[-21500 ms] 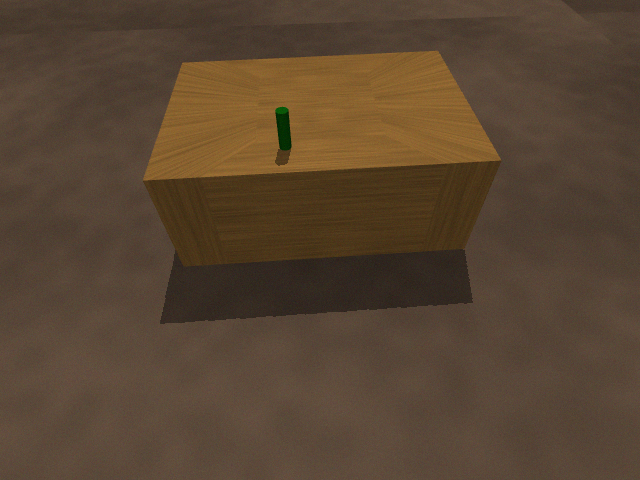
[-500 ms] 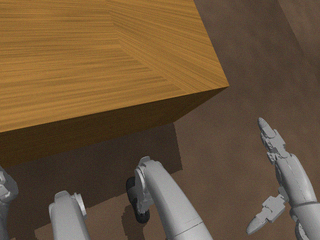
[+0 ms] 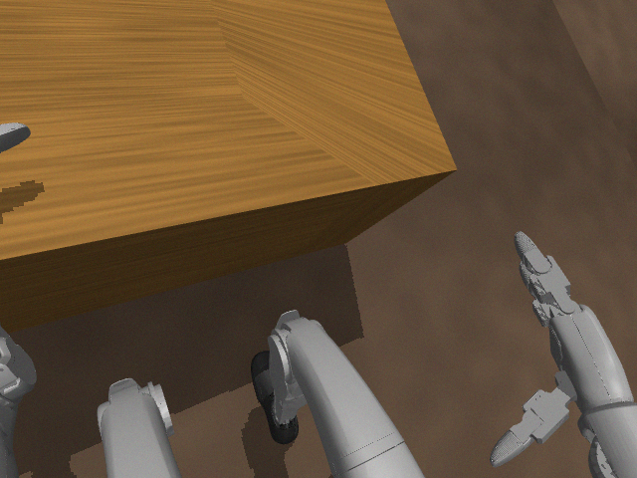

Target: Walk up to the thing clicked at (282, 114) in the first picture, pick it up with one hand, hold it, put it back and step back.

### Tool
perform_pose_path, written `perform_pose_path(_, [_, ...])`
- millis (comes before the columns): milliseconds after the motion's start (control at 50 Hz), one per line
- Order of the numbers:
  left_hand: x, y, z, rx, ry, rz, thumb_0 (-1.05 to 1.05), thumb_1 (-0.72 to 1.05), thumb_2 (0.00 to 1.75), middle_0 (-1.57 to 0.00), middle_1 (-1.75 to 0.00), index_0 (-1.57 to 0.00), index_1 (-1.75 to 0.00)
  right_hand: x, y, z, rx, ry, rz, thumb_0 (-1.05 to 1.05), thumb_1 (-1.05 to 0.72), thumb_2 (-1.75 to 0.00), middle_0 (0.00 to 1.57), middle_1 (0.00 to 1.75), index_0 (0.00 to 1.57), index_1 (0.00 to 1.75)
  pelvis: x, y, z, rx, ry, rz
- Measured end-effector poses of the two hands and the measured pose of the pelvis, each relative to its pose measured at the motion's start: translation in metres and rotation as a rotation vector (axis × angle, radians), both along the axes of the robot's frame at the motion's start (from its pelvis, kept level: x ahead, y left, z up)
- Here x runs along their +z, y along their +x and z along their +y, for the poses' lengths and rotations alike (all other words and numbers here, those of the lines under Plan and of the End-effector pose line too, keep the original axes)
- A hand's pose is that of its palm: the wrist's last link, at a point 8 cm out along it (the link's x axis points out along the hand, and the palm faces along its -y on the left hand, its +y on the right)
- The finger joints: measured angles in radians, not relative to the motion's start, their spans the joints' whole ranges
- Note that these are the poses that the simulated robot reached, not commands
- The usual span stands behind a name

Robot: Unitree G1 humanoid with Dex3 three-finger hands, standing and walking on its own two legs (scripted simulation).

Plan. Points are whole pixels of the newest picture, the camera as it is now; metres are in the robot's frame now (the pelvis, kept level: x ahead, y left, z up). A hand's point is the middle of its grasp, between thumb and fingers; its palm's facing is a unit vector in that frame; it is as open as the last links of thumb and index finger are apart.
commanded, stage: withdraw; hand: left
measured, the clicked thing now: out of the picture +0.57 +0.24 -0.04
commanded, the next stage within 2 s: rise in 0.28 s
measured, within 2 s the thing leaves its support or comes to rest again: neither
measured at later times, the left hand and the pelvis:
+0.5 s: hand out of the picture +0.56 +0.31 +0.06, palm faces +0.34 -0.93 -0.14, open 17.6 cm; pelvis +0.01 +0.01 +0.06, yaw +0 degrees
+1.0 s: hand out of the picture +0.44 +0.32 +0.11, palm faces +0.29 -0.89 -0.35, open 17.6 cm; pelvis +0.05 +0.01 +0.14, yaw +2 degrees
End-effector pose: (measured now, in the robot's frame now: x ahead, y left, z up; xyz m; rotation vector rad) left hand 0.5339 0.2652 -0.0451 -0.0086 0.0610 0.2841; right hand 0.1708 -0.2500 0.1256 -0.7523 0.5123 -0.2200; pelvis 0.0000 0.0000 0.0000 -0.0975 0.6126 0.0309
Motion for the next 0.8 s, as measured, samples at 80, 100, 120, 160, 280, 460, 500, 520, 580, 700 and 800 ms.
perform_pose_path(80, [0.007, 0.002, 0.002, -0.008, 0.009, -0.016, -0.01, -0.3, 0.18, -0.33, -0.23, -0.33, -0.22, 0.002, -0.001, 0.003, 0.0, 0.005, -0.007, -0.01, 0.53, -0.05, 0.06, 0.05, 0.07, 0.05, 0.001, 0.0, 0.0, 0.0, 0.0, -0.003])
perform_pose_path(100, [0.01, 0.003, 0.003, -0.01, 0.01, -0.021, -0.01, -0.33, 0.16, -0.29, -0.2, -0.3, -0.19, 0.002, -0.002, 0.003, -0.004, 0.008, -0.007, -0.01, 0.53, -0.05, 0.06, 0.05, 0.07, 0.05, 0.002, 0.0, 0.0, 0.0, 0.0, -0.005])
perform_pose_path(120, [0.014, 0.004, 0.004, -0.011, 0.009, -0.025, -0.01, -0.36, 0.14, -0.26, -0.18, -0.27, -0.17, 0.003, -0.002, 0.003, -0.008, 0.012, -0.009, -0.01, 0.53, -0.05, 0.06, 0.05, 0.07, 0.05, 0.002, 0.0, 0.001, -0.001, 0.0, -0.006])
perform_pose_path(160, [0.024, 0.006, 0.009, -0.008, 0.006, -0.037, -0.01, -0.41, 0.1, -0.21, -0.13, -0.22, -0.12, 0.003, -0.003, 0.002, -0.021, 0.02, -0.01, -0.01, 0.52, -0.05, 0.06, 0.05, 0.07, 0.05, 0.005, 0.001, 0.001, -0.001, 0.0, -0.011])
perform_pose_path(280, [0.068, 0.009, 0.035, 0.017, 0.021, -0.05, -0.01, -0.51, 0.04, -0.12, -0.05, -0.12, -0.05, 0.002, -0.008, -0.003, -0.077, 0.071, 0.006, -0.01, 0.52, -0.05, 0.06, 0.05, 0.07, 0.05, 0.02, 0.005, 0.004, -0.001, 0.0, -0.034])
perform_pose_path(460, [0.111, -0.007, 0.078, 0.044, 0.08, 0.087, -0.01, -0.57, 0.02, -0.07, -0.03, -0.07, -0.03, -0.004, -0.001, -0.001, -0.1, 0.183, 0.052, -0.01, 0.52, -0.05, 0.06, 0.05, 0.07, 0.05, 0.05, 0.012, 0.009, -0.001, 0.007, -0.077])
perform_pose_path(500, [0.113, -0.016, 0.09, 0.079, 0.092, 0.179, -0.02, -0.58, 0.04, -0.07, -0.03, -0.07, -0.03, -0.001, 0.001, 0.002, -0.094, 0.207, 0.069, -0.01, 0.52, -0.05, 0.06, 0.05, 0.07, 0.05, 0.058, 0.014, 0.01, -0.004, 0.013, -0.089])
perform_pose_path(520, [0.116, -0.02, 0.095, 0.098, 0.097, 0.213, -0.02, -0.58, 0.04, -0.07, -0.04, -0.07, -0.04, 0.0, 0.001, 0.003, -0.093, 0.217, 0.082, -0.01, 0.52, -0.06, 0.06, 0.05, 0.07, 0.05, 0.062, 0.015, 0.01, -0.004, 0.014, -0.095])
perform_pose_path(580, [0.133, -0.03, 0.111, 0.156, 0.113, 0.278, -0.02, -0.58, 0.06, -0.07, -0.04, -0.07, -0.05, 0.003, 0.001, 0.001, -0.104, 0.239, 0.125, -0.01, 0.48, -0.07, 0.06, 0.05, 0.07, 0.05, 0.076, 0.019, 0.01, -0.002, 0.019, -0.117])
perform_pose_path(700, [0.185, -0.043, 0.135, 0.245, 0.149, 0.3, -0.02, -0.58, 0.05, -0.06, -0.04, -0.06, -0.05, 0.001, 0.006, 0.0, -0.131, 0.29, 0.186, -0.01, 0.26, -0.23, 0.1, 0.11, 0.1, 0.12, 0.101, 0.028, 0.009, 0.004, 0.024, -0.162])
perform_pose_path(800, [0.21, -0.059, 0.136, 0.24, 0.189, 0.347, -0.02, -0.57, 0.05, -0.06, -0.05, -0.05, -0.05, 0.003, 0.031, 0.035, -0.033, 0.425, 0.155, -0.01, -0.05, -0.43, 0.12, 0.16, 0.13, 0.17, 0.117, 0.035, 0.008, 0.004, 0.033, -0.197])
